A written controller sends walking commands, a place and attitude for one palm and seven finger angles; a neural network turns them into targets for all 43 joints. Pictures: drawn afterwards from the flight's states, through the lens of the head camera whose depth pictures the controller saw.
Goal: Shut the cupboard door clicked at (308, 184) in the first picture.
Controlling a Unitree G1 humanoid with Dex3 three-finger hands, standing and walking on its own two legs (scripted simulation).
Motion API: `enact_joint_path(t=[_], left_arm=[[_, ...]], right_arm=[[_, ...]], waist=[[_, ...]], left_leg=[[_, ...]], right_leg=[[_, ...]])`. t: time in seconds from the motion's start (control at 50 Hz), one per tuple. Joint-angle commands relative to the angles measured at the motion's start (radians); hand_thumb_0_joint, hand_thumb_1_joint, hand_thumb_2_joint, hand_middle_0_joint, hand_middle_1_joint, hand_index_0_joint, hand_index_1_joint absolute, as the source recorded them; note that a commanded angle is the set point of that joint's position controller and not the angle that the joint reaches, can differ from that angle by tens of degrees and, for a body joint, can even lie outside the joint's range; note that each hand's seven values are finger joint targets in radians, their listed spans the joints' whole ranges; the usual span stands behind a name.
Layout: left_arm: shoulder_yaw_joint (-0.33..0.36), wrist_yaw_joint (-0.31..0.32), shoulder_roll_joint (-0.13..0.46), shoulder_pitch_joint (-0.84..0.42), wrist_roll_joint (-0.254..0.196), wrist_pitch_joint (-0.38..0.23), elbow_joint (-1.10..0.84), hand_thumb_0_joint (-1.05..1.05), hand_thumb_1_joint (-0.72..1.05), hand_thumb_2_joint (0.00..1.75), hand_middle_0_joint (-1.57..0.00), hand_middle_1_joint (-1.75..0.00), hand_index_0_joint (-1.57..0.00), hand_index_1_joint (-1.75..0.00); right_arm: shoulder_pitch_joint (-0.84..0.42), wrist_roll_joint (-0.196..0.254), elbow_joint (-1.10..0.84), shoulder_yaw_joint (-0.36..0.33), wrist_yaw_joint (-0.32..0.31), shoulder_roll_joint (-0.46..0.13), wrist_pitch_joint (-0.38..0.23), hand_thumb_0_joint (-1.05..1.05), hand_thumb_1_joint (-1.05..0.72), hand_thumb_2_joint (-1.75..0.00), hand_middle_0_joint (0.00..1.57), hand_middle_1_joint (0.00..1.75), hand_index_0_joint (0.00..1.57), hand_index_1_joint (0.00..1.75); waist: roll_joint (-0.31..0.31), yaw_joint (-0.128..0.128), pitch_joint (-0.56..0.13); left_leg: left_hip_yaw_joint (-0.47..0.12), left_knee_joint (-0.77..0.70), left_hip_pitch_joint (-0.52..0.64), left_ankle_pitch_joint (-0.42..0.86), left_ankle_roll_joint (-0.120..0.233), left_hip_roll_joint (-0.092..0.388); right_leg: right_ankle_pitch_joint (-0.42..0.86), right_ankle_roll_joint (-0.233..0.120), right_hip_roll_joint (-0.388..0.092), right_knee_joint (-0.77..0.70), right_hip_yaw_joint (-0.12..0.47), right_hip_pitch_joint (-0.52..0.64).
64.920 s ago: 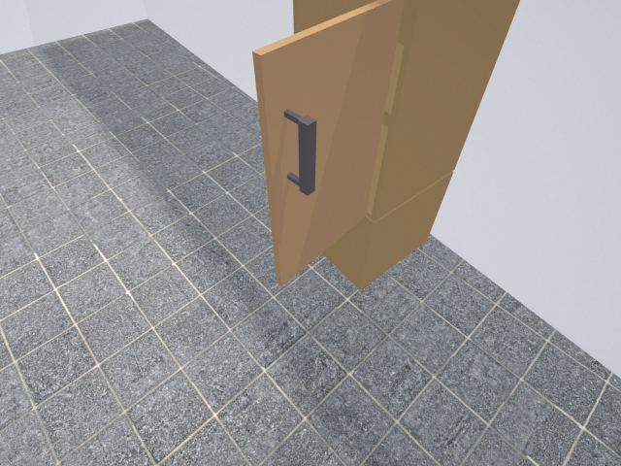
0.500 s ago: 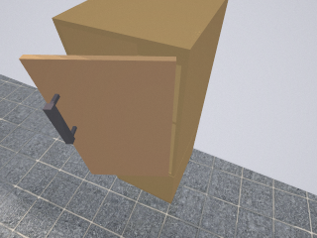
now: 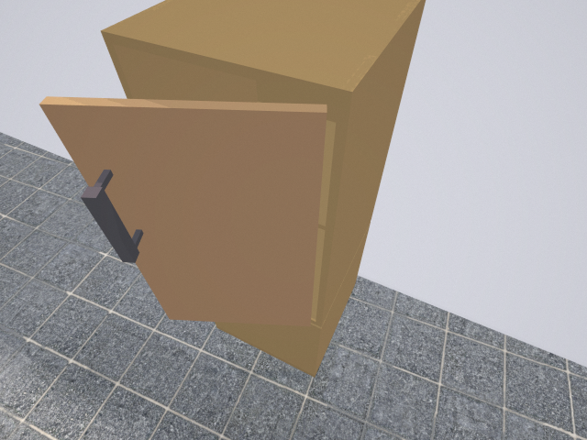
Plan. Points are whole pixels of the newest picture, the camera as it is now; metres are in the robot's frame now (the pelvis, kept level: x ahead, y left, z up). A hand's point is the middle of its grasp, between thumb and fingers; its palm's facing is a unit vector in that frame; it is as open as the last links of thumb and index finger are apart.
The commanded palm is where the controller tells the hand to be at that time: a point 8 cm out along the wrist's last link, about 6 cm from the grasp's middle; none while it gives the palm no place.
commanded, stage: look again from close up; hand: left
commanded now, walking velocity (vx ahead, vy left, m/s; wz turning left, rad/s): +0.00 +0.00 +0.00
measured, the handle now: (118, 218) +0.40 +0.30 +0.07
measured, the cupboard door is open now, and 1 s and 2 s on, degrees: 23 23 23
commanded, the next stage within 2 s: shuffle to correct the standing spot in 0.02 s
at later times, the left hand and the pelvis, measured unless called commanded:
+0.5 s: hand out of the picture -0.04 +0.22 -0.18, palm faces +0.12 -0.97 -0.22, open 7.4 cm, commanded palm none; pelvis -0.03 +0.04 +0.00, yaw +1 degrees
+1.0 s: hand out of the picture -0.04 +0.33 -0.18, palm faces +0.02 -0.99 -0.15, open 7.4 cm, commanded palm none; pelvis -0.05 +0.15 +0.01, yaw +0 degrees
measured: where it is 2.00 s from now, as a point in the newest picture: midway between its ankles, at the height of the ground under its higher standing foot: outside the picture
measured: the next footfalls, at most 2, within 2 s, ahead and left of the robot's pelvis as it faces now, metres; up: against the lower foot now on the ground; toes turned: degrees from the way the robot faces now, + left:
left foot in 0.66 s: +0.02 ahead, +0.21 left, +0.00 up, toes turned +3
right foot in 1.30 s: -0.06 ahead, -0.02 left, +0.00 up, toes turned -1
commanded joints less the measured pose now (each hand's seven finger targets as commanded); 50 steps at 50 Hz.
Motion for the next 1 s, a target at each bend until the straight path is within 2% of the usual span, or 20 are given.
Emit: enact_joint_path(t=[0.0,0.1,0.12,0.24,0.3,0.36,0.42,0.52,0.58,0.6,0.62,0.64,0.66,0.68,0.7,0.72,0.76,0.84,0.88,0.98], left_arm=[[0.020,0.003,0.103,0.087,-0.004,-0.008,-0.020,0.00,0.90,0.90,-0.20,-0.30,-0.20,-0.30],[0.019,0.004,0.099,0.092,-0.003,-0.008,-0.017,0.00,0.90,0.90,-0.20,-0.30,-0.20,-0.30],[0.025,0.003,0.123,0.082,-0.002,-0.011,-0.025,0.00,0.90,0.90,-0.20,-0.30,-0.20,-0.30],[0.047,0.017,0.146,0.080,0.001,0.004,-0.046,0.00,0.90,0.90,-0.20,-0.30,-0.20,-0.30],[0.063,0.020,0.170,0.075,0.007,0.013,-0.056,0.00,0.90,0.90,-0.20,-0.30,-0.20,-0.30],[0.079,0.022,0.184,0.093,0.016,0.018,-0.062,0.00,0.90,0.90,-0.20,-0.30,-0.20,-0.30],[0.096,0.022,0.209,0.072,0.024,0.022,-0.091,0.00,0.90,0.90,-0.20,-0.30,-0.20,-0.30],[0.113,0.014,0.263,-0.004,0.029,0.032,-0.147,0.00,0.90,0.90,-0.20,-0.30,-0.20,-0.30],[0.121,0.006,0.288,-0.052,0.028,0.041,-0.166,0.00,0.90,0.90,-0.20,-0.30,-0.20,-0.30],[0.120,0.004,0.272,-0.060,0.026,0.048,-0.176,0.00,0.90,0.90,-0.20,-0.30,-0.20,-0.30],[0.105,0.002,0.213,-0.047,0.027,0.057,-0.185,0.00,0.90,0.90,-0.20,-0.30,-0.20,-0.30],[0.090,-0.001,0.130,-0.016,0.021,0.064,-0.200,0.00,0.90,0.90,-0.20,-0.30,-0.20,-0.30],[0.081,0.006,0.121,-0.002,0.021,0.065,-0.202,0.00,0.90,0.90,-0.20,-0.30,-0.20,-0.30],[0.087,0.005,0.163,-0.015,0.021,0.062,-0.178,0.00,0.90,0.90,-0.20,-0.30,-0.20,-0.30],[0.081,-0.005,0.131,0.002,0.021,0.059,-0.155,0.00,0.90,0.90,-0.20,-0.30,-0.20,-0.30],[0.075,-0.015,0.118,0.014,0.023,0.053,-0.135,0.00,0.90,0.90,-0.20,-0.30,-0.20,-0.30],[0.072,-0.030,0.118,0.035,0.027,0.050,-0.115,0.00,0.90,0.90,-0.20,-0.30,-0.20,-0.30],[0.085,-0.040,0.146,0.013,0.036,0.068,-0.147,0.00,0.90,0.90,-0.20,-0.30,-0.20,-0.30],[0.088,-0.042,0.142,0.011,0.035,0.072,-0.155,0.00,0.90,0.90,-0.20,-0.30,-0.20,-0.30],[0.083,-0.042,0.126,-0.015,0.027,0.084,-0.156,0.00,0.90,0.90,-0.20,-0.30,-0.20,-0.30]], right_arm=[[0.081,-0.001,-0.019,-0.014,-0.002,-0.063,-0.009,0.00,-0.90,-0.90,0.20,0.30,0.20,0.30],[0.086,0.000,-0.017,-0.013,-0.003,-0.058,-0.008,0.00,-0.90,-0.90,0.20,0.30,0.20,0.30],[0.082,0.000,-0.025,-0.020,-0.003,-0.084,-0.010,0.00,-0.90,-0.90,0.20,0.30,0.20,0.30],[0.074,0.002,-0.064,-0.033,0.000,-0.075,0.017,0.00,-0.90,-0.90,0.20,0.30,0.20,0.30],[0.054,-0.001,-0.092,-0.046,0.004,-0.077,0.034,0.00,-0.90,-0.90,0.20,0.30,0.20,0.30],[0.004,-0.003,-0.132,-0.060,0.008,-0.090,0.042,0.00,-0.90,-0.90,0.20,0.30,0.20,0.30],[-0.039,-0.004,-0.169,-0.070,0.020,-0.096,0.046,0.00,-0.90,-0.90,0.20,0.30,0.20,0.30],[-0.059,-0.001,-0.216,-0.078,0.038,-0.098,0.051,0.00,-0.90,-0.90,0.20,0.30,0.20,0.30],[0.001,-0.002,-0.208,-0.082,0.042,-0.105,0.044,0.00,-0.90,-0.90,0.20,0.30,0.20,0.30],[0.038,-0.003,-0.198,-0.083,0.041,-0.111,0.036,0.00,-0.90,-0.90,0.20,0.30,0.20,0.30],[0.074,-0.005,-0.190,-0.085,0.036,-0.141,0.023,0.00,-0.90,-0.90,0.20,0.30,0.20,0.30],[0.090,-0.015,-0.203,-0.095,0.035,-0.206,0.016,0.00,-0.90,-0.90,0.20,0.30,0.20,0.30],[0.085,-0.014,-0.215,-0.096,0.028,-0.245,0.015,0.00,-0.90,-0.90,0.20,0.30,0.20,0.30],[0.020,-0.021,-0.215,-0.097,0.019,-0.269,0.008,0.00,-0.90,-0.90,0.20,0.30,0.20,0.30],[-0.021,-0.026,-0.218,-0.080,0.017,-0.208,0.006,0.00,-0.90,-0.90,0.20,0.30,0.20,0.30],[-0.043,-0.024,-0.216,-0.067,0.016,-0.171,0.002,0.00,-0.90,-0.90,0.20,0.30,0.20,0.30],[-0.022,-0.019,-0.200,-0.061,0.010,-0.146,-0.010,0.00,-0.90,-0.90,0.20,0.30,0.20,0.30],[0.084,-0.021,-0.169,-0.069,-0.008,-0.166,-0.016,0.00,-0.90,-0.90,0.20,0.30,0.20,0.30],[0.117,-0.021,-0.151,-0.067,-0.015,-0.170,-0.021,0.00,-0.90,-0.90,0.20,0.30,0.20,0.30],[0.146,-0.020,-0.126,-0.068,-0.018,-0.179,-0.017,0.00,-0.90,-0.90,0.20,0.30,0.20,0.30]], waist=[[-0.009,-0.001,0.040],[-0.012,0.000,0.057],[-0.005,0.001,0.048],[-0.034,0.015,0.008],[-0.093,0.023,0.033],[-0.125,0.047,0.047],[-0.124,0.052,0.039],[-0.147,0.032,0.019],[-0.154,-0.002,0.005],[-0.123,-0.019,-0.008],[0.010,-0.029,-0.036],[0.258,-0.024,-0.047],[0.257,-0.030,-0.050],[0.216,-0.012,-0.046],[0.150,0.002,-0.007],[0.100,0.010,0.038],[0.071,0.008,0.044],[0.046,-0.029,0.001],[0.065,-0.031,-0.035],[0.108,-0.038,-0.052]], left_leg=[[-0.041,-0.025,-0.005,0.165,0.046,0.057],[-0.043,-0.026,-0.014,0.159,0.046,0.057],[-0.046,-0.026,-0.017,0.172,0.047,0.055],[-0.009,0.044,-0.086,0.111,0.026,0.030],[0.009,0.132,-0.160,-0.028,0.019,0.003],[-0.017,0.302,-0.268,-0.196,0.016,0.004],[-0.058,0.463,-0.336,-0.232,0.012,-0.008],[-0.036,0.373,-0.243,-0.151,-0.001,-0.024],[0.038,0.171,-0.067,-0.017,-0.003,-0.058],[0.043,0.086,0.013,0.043,0.002,-0.043],[-0.028,0.018,0.075,0.075,0.023,0.037],[-0.270,-0.086,0.025,0.111,0.092,0.230],[-0.397,-0.170,-0.115,0.018,0.155,0.311],[-0.445,-0.227,-0.159,-0.206,0.164,0.297],[-0.436,-0.245,-0.177,-0.341,0.173,0.281],[-0.394,-0.251,-0.200,-0.339,0.176,0.261],[-0.309,-0.242,-0.148,-0.205,0.159,0.238],[-0.279,-0.189,-0.024,0.049,0.170,0.268],[-0.265,-0.158,0.038,0.226,0.164,0.273],[-0.228,-0.125,0.051,0.387,0.180,0.262]], right_leg=[[0.390,0.060,-0.179,-0.078,0.135,-0.046],[0.369,0.061,-0.178,-0.082,0.132,-0.056],[0.399,0.057,-0.184,-0.076,0.140,-0.049],[0.573,0.049,-0.265,-0.013,0.189,-0.003],[0.584,0.007,-0.335,-0.030,0.254,-0.009],[0.643,-0.113,-0.430,-0.036,0.328,-0.001],[0.677,-0.155,-0.437,-0.021,0.307,-0.005],[0.506,-0.097,-0.403,0.003,0.230,-0.120],[0.321,-0.034,-0.366,0.056,0.193,-0.239],[0.230,-0.009,-0.323,0.111,0.163,-0.283],[0.039,0.026,-0.229,0.226,0.099,-0.334],[-0.265,0.090,-0.106,0.391,-0.015,-0.391],[-0.353,0.088,-0.084,0.526,0.046,-0.331],[-0.280,0.070,-0.094,0.590,0.113,-0.311],[-0.199,0.075,-0.102,0.641,0.114,-0.345],[-0.140,0.082,-0.108,0.660,0.105,-0.362],[-0.067,0.095,-0.105,0.684,0.091,-0.396],[-0.043,0.116,-0.097,0.736,0.107,-0.465],[-0.043,0.124,-0.093,0.742,0.112,-0.477],[-0.089,0.136,-0.096,0.649,0.083,-0.422]])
